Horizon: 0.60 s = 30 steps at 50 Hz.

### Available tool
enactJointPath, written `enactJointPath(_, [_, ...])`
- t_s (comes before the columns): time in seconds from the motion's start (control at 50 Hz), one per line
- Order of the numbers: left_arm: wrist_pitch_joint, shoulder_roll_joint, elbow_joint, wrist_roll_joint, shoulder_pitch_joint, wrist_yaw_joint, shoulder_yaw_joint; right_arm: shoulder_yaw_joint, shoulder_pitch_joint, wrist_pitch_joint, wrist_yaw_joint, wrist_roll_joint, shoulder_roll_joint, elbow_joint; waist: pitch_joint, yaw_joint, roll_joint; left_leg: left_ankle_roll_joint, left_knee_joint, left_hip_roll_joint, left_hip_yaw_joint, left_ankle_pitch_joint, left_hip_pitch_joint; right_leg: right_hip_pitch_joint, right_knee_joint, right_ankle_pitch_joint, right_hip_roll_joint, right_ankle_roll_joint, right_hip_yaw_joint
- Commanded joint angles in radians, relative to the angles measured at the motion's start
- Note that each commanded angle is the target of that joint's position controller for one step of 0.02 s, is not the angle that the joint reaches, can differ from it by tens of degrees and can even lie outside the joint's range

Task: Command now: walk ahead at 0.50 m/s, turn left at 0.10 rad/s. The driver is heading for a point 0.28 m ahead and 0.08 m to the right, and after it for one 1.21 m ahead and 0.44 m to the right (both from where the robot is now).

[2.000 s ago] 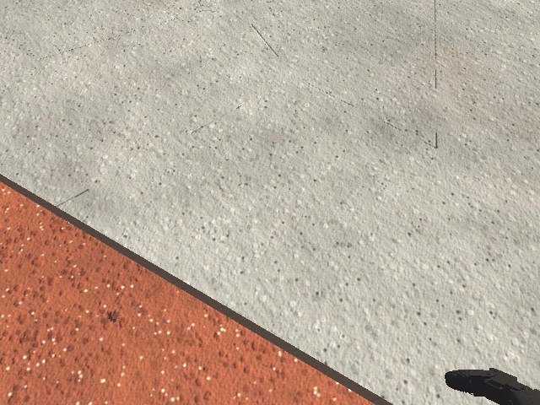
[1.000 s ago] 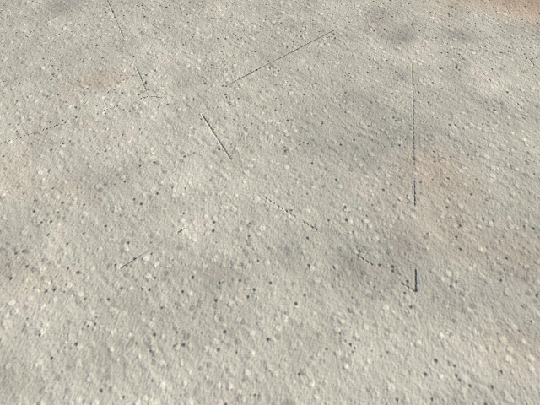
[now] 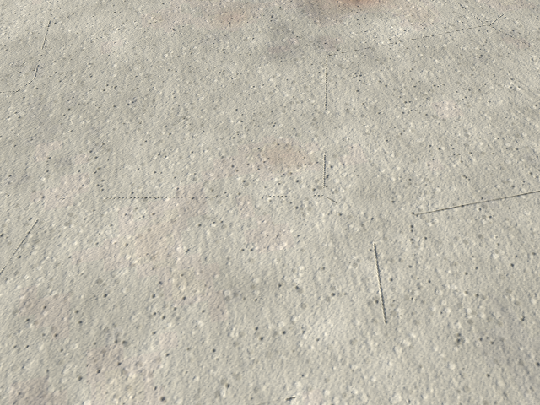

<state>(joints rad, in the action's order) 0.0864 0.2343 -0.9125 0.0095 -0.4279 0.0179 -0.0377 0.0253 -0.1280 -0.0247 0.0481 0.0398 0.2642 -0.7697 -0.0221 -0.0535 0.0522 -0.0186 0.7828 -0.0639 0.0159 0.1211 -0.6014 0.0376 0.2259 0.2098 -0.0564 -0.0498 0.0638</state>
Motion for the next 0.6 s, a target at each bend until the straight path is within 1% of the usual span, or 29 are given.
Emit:
enactJointPath(0.02, [0.013,0.151,0.035,-0.001,-0.009,-0.001,-0.030,-0.007,0.116,-0.017,0.002,-0.007,0.033,0.086,-0.035,0.003,-0.141,-0.001,-0.132,0.016,-0.069,-0.056,0.064,0.052,-0.075,-0.351,0.239,-0.123,-0.118])
enactJointPath(0.06, [0.007,0.159,0.018,0.001,-0.035,-0.004,-0.031,-0.004,0.144,-0.021,-0.005,-0.009,0.047,0.098,-0.041,-0.001,-0.141,-0.019,-0.177,0.024,-0.072,-0.031,0.093,0.017,-0.043,-0.397,0.267,-0.119,-0.139])
enactJointPath(0.08, [0.003,0.164,0.011,0.002,-0.036,-0.006,-0.032,-0.002,0.142,-0.024,-0.009,-0.008,0.053,0.101,-0.043,0.007,-0.139,-0.029,-0.198,0.033,-0.071,-0.003,0.112,-0.001,-0.017,-0.436,0.279,-0.117,-0.153])
enactJointPath(0.1, [-0.002,0.173,0.007,0.004,-0.030,-0.009,-0.034,0.002,0.116,-0.028,-0.014,-0.006,0.060,0.095,-0.035,0.025,-0.138,-0.039,-0.226,0.047,-0.071,0.030,0.155,-0.015,0.027,-0.497,0.284,-0.111,-0.162])
enactJointPath(0.12, [-0.005,0.181,0.005,0.002,-0.019,-0.011,-0.035,0.009,0.043,-0.035,-0.021,-0.002,0.070,0.071,-0.004,0.062,-0.129,-0.052,-0.275,0.072,-0.075,0.048,0.253,-0.016,0.113,-0.592,0.272,-0.100,-0.158])
enactJointPath(0.14, [-0.008,0.172,0.002,-0.003,-0.015,-0.011,-0.031,0.022,-0.095,-0.048,-0.031,0.009,0.095,0.023,0.071,0.122,-0.085,-0.074,-0.340,0.080,-0.069,0.020,0.445,0.029,0.281,-0.617,0.226,-0.081,-0.123])
enactJointPath(0.16, [-0.005,0.136,0.033,-0.010,0.003,-0.009,-0.019,0.043,-0.267,-0.059,-0.047,0.030,0.164,-0.011,0.196,0.191,-0.002,-0.119,-0.365,-0.091,0.105,0.107,0.694,0.191,0.531,-0.392,0.171,-0.058,-0.087])
enactJointPath(0.18, [-0.006,0.010,0.067,-0.035,-0.092,-0.009,0.009,0.068,-0.318,-0.052,-0.055,0.040,0.265,-0.013,0.310,0.155,0.220,-0.212,-0.450,-0.382,0.513,0.193,0.937,0.522,0.855,0.242,0.017,-0.017,-0.001])
enactJointPath(0.2, [-0.022,0.137,0.042,-0.006,-0.063,-0.023,-0.025,0.065,-0.295,-0.039,-0.052,0.001,0.218,-0.010,0.272,0.161,0.097,-0.222,-0.501,-0.383,0.589,0.258,0.830,0.584,0.965,0.302,0.038,-0.033,-0.099])
enactJointPath(0.22, [-0.026,0.139,0.050,-0.004,-0.005,-0.018,-0.033,0.044,-0.206,-0.039,-0.050,-0.007,0.146,-0.004,0.131,0.121,0.043,-0.197,-0.527,-0.329,0.440,0.258,0.709,0.601,0.969,0.218,0.085,-0.042,-0.128])
enactJointPath(0.24, [-0.027,0.109,0.050,-0.006,0.025,-0.011,-0.027,0.032,-0.153,-0.046,-0.047,-0.011,0.095,-0.002,0.053,0.099,0.034,-0.173,-0.571,-0.281,0.322,0.179,0.602,0.583,0.931,0.154,0.117,-0.037,-0.122])
enactJointPath(0.26, [-0.037,0.100,0.044,0.002,0.035,-0.005,-0.030,0.025,-0.130,-0.054,-0.048,-0.011,0.068,-0.005,0.019,0.080,0.045,-0.143,-0.597,-0.241,0.232,0.113,0.544,0.555,0.904,0.121,0.133,-0.031,-0.117])
enactJointPath(0.28, [-0.051,0.090,0.038,0.014,0.022,0.003,-0.031,0.020,-0.124,-0.060,-0.053,-0.015,0.052,-0.014,0.000,0.057,0.052,-0.118,-0.617,-0.207,0.160,0.058,0.497,0.526,0.890,0.097,0.143,-0.022,-0.114])
enactJointPath(0.3, [-0.062,0.076,0.038,0.017,0.017,0.010,-0.031,0.022,-0.131,-0.070,-0.054,-0.015,0.058,-0.021,0.006,0.046,0.060,-0.123,-0.624,-0.209,0.124,-0.008,0.478,0.508,0.895,0.080,0.142,-0.014,-0.107])
enactJointPath(0.32, [-0.070,0.069,0.044,0.017,0.035,0.015,-0.032,0.024,-0.145,-0.079,-0.054,-0.019,0.058,-0.029,0.002,0.041,0.038,-0.126,-0.632,-0.205,0.089,-0.065,0.481,0.524,0.899,0.058,0.144,-0.009,-0.105])
enactJointPath(0.34, [-0.075,0.062,0.054,0.018,0.061,0.020,-0.033,0.028,-0.155,-0.086,-0.055,-0.025,0.066,-0.039,-0.007,0.035,0.030,-0.128,-0.642,-0.202,0.053,-0.097,0.486,0.555,0.893,0.028,0.148,-0.003,-0.101])
enactJointPath(0.36, [-0.079,0.059,0.063,0.019,0.091,0.024,-0.033,0.031,-0.165,-0.089,-0.056,-0.026,0.070,-0.046,-0.012,0.035,0.021,-0.127,-0.651,-0.198,0.021,-0.111,0.497,0.587,0.885,-0.006,0.153,0.003,-0.097])
enactJointPath(0.42, [-0.083,0.051,0.099,0.021,0.189,0.034,-0.031,0.033,-0.212,-0.089,-0.060,-0.023,0.065,-0.074,-0.038,0.047,0.013,-0.130,-0.657,-0.188,-0.063,-0.176,0.528,0.669,0.816,-0.103,0.160,0.016,-0.085])
enactJointPath(0.46, [-0.081,0.040,0.125,0.020,0.259,0.040,-0.024,0.032,-0.224,-0.087,-0.060,-0.022,0.062,-0.088,-0.056,0.056,0.012,-0.123,-0.654,-0.170,-0.122,-0.209,0.530,0.666,0.703,-0.168,0.153,0.019,-0.060])
enactJointPath(0.5, [-0.079,0.030,0.151,0.021,0.331,0.047,-0.014,0.034,-0.241,-0.086,-0.062,-0.022,0.072,-0.100,-0.070,0.072,0.015,-0.116,-0.648,-0.167,-0.168,-0.247,0.538,0.631,0.586,-0.219,0.142,0.011,-0.020])
enactJointPath(0.56, [-0.077,0.033,0.191,0.026,0.417,0.055,-0.007,0.040,-0.294,-0.078,-0.068,-0.020,0.093,-0.128,-0.087,0.097,0.010,-0.110,-0.621,-0.196,-0.210,-0.336,0.616,0.608,0.473,-0.194,0.125,-0.023,0.037])
enactJointPath(0.58, [-0.077,0.038,0.199,0.028,0.430,0.056,-0.007,0.041,-0.306,-0.073,-0.071,-0.020,0.099,-0.136,-0.087,0.098,0.010,-0.105,-0.598,-0.203,-0.223,-0.392,0.651,0.600,0.449,-0.164,0.114,-0.038,0.051])
enactJointPath(0.6, [-0.077,0.043,0.204,0.029,0.429,0.055,-0.009,0.043,-0.307,-0.067,-0.074,-0.018,0.106,-0.141,-0.080,0.091,0.014,-0.099,-0.559,-0.207,-0.241,-0.496,0.679,0.575,0.427,-0.125,0.096,-0.056,0.067])
